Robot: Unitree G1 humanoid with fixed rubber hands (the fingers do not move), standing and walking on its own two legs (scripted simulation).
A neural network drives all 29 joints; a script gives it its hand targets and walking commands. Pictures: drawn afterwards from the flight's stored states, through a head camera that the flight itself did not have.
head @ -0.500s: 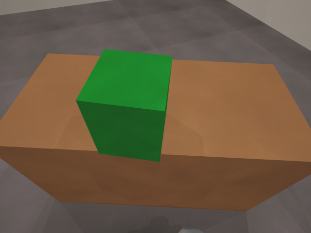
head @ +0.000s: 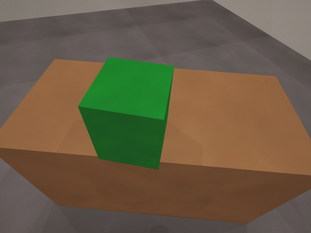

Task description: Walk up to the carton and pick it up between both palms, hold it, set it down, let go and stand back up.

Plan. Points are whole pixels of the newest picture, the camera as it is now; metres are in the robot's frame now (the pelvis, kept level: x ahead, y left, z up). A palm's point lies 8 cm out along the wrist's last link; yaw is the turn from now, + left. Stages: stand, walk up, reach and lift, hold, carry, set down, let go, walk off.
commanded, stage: walk up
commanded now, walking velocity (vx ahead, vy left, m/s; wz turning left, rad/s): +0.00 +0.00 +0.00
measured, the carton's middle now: (134, 115) +0.43 +0.09 +0.03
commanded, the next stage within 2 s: stand in 0.08 s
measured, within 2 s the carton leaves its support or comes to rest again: neither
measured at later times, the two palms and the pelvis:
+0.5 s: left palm out of the picture -0.02 +0.22 -0.15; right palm out of the picture -0.02 -0.17 -0.15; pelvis +0.01 +0.03 +0.00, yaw +0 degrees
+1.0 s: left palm out of the picture -0.01 +0.24 -0.16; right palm out of the picture -0.01 -0.15 -0.15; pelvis +0.02 +0.04 +0.00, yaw +0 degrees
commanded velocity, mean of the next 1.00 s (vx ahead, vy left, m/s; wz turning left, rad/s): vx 0.00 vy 0.00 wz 0.00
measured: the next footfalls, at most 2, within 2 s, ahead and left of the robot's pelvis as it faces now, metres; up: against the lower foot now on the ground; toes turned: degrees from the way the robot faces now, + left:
none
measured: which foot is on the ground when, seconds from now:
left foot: down 0.00-1.00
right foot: down 0.00-1.00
